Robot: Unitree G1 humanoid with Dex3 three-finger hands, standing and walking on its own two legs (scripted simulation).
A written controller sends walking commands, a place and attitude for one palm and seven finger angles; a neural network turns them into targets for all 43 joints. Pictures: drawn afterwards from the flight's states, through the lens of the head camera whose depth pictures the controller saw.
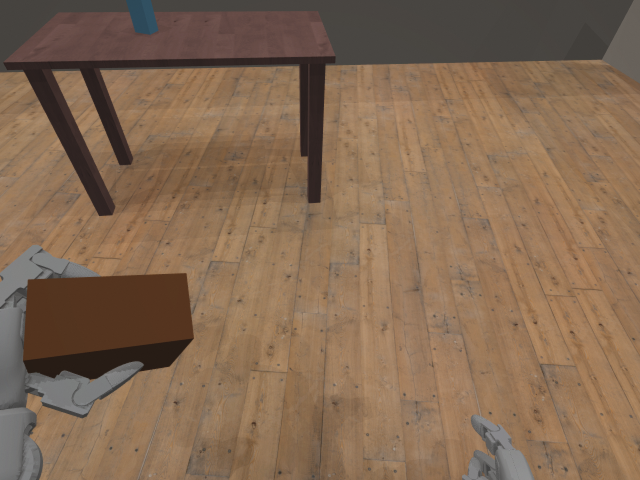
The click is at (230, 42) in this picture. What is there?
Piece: table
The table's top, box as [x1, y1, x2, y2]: [3, 11, 335, 69]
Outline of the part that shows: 335,56 317,11 154,12 159,30 150,35 137,33 134,31 129,12 58,12 3,62 7,69 327,63 334,62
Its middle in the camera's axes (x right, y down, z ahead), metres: -0.53 -0.79 +1.51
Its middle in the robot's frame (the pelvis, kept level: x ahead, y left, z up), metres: +1.63 +0.62 -0.07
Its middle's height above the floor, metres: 0.70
